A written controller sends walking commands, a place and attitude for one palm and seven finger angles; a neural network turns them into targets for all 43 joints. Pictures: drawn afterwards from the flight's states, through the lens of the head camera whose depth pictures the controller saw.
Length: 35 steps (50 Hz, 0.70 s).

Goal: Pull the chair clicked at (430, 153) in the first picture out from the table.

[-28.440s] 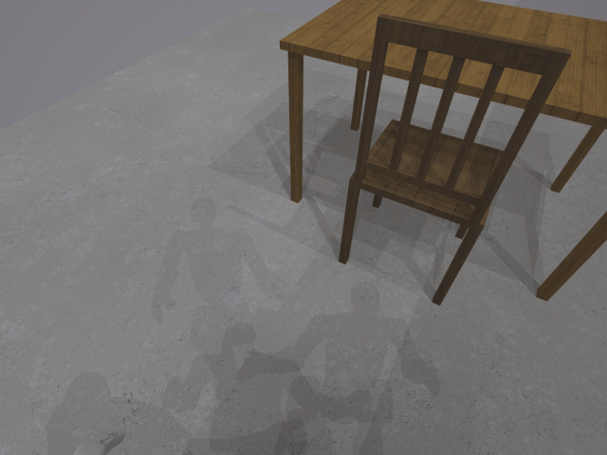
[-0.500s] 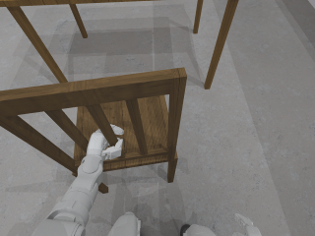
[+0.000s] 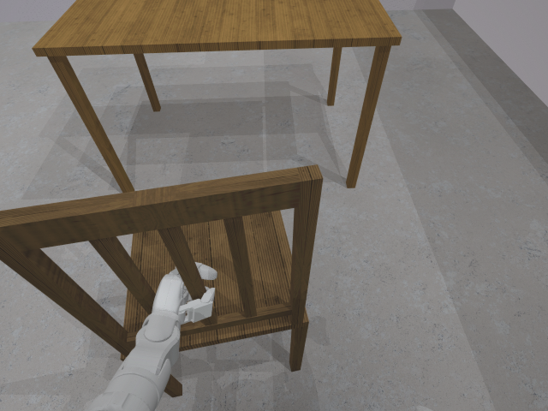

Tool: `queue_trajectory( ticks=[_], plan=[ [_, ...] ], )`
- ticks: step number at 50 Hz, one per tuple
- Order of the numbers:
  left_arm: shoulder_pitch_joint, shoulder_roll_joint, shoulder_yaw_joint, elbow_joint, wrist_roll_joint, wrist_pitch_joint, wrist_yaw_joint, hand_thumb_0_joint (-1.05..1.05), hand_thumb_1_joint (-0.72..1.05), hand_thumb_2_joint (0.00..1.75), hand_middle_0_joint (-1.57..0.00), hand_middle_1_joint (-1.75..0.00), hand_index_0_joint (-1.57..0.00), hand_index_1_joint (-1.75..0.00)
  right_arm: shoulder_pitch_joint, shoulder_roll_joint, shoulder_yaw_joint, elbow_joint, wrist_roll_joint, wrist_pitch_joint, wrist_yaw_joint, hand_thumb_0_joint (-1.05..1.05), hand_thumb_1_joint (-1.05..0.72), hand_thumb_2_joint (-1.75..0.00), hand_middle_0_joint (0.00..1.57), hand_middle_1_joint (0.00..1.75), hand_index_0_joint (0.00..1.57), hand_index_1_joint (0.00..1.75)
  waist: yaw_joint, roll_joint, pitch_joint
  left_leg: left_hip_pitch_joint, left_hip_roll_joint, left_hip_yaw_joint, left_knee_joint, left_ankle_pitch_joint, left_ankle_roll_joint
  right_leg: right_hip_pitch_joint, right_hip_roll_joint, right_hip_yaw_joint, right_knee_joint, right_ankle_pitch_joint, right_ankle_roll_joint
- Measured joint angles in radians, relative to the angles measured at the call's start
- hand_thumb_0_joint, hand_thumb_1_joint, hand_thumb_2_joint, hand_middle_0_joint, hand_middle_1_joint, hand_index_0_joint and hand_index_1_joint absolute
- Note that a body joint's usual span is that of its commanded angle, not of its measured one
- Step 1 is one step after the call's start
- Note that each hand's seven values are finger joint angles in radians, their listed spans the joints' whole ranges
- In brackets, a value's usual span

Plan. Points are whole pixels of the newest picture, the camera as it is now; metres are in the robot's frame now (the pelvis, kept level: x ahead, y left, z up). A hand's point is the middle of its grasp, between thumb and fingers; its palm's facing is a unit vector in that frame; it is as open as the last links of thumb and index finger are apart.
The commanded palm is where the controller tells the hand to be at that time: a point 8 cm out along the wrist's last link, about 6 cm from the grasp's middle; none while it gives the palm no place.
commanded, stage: stop walking, hand still on the chair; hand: left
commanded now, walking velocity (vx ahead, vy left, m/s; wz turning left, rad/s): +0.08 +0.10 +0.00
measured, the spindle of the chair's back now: (194, 283) +0.33 +0.14 -0.05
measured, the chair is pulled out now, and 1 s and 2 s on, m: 0.64 0.65 0.65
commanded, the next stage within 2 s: open the thumb and straighten the fingers in 0.76 s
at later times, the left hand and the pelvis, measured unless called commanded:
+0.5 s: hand (203, 308) +0.29 +0.13 -0.06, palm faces -0.08 -0.98 -0.18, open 5.5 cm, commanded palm +0.27 +0.18 -0.04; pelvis +0.03 +0.02 +0.01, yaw -2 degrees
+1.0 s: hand (201, 305) +0.29 +0.13 -0.06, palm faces -0.06 -0.99 -0.15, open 6.0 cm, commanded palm +0.27 +0.18 -0.04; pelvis +0.04 +0.01 +0.00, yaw -1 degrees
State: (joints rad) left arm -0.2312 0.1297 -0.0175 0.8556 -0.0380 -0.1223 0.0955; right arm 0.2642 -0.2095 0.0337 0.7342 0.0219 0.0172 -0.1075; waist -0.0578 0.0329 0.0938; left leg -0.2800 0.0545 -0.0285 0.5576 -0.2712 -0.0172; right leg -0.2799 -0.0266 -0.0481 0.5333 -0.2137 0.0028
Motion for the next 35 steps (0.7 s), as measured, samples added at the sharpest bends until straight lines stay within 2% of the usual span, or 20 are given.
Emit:
queue_trajectory(
  ticks=[8, 16, 25, 35],
  plan=[
    [0.102, -0.027, -0.034, -0.019, 0.021, -0.009, -0.007, 0.03, 0.65, 0.75, -0.21, -1.17, -0.50, -1.44, 0.010, -0.027, -0.019, 0.021, -0.008, -0.013, -0.012, 0.01, -0.91, -0.90, 0.20, 0.30, 0.20, 0.30, 0.003, 0.006, -0.060, 0.062, -0.016, 0.014, -0.047, 0.030, -0.015, 0.052, -0.012, 0.021, -0.035, -0.006, 0.021],
    [0.151, -0.028, -0.083, -0.091, 0.034, -0.008, -0.005, 0.03, 0.65, 0.74, -0.20, -1.20, -0.50, -1.44, -0.037, -0.008, -0.013, -0.012, -0.005, -0.035, -0.005, 0.01, -0.91, -0.90, 0.20, 0.30, 0.20, 0.30, 0.022, -0.007, -0.054, 0.092, -0.032, 0.034, -0.089, 0.036, -0.001, 0.072, -0.027, 0.040, -0.068, 0.002, 0.036],
    [0.186, -0.022, -0.095, -0.147, 0.033, 0.012, 0.001, 0.03, 0.65, 0.75, -0.20, -1.20, -0.50, -1.44, -0.075, 0.024, 0.008, -0.046, -0.009, -0.029, 0.006, 0.01, -0.91, -0.90, 0.20, 0.30, 0.20, 0.30, 0.035, -0.015, -0.057, 0.102, -0.026, 0.034, -0.107, 0.037, -0.006, 0.081, -0.022, 0.038, -0.085, 0.002, 0.032],
    [0.217, -0.015, -0.084, -0.180, 0.021, 0.029, 0.005, 0.04, 0.64, 0.76, -0.20, -1.20, -0.50, -1.44, -0.061, 0.005, 0.001, -0.047, -0.007, -0.007, 0.001, 0.01, -0.91, -0.90, 0.20, 0.30, 0.20, 0.30, 0.028, -0.011, -0.062, 0.110, -0.013, 0.026, -0.110, 0.031, -0.016, 0.093, -0.009, 0.029, -0.092, -0.003, 0.022]
  ],
)
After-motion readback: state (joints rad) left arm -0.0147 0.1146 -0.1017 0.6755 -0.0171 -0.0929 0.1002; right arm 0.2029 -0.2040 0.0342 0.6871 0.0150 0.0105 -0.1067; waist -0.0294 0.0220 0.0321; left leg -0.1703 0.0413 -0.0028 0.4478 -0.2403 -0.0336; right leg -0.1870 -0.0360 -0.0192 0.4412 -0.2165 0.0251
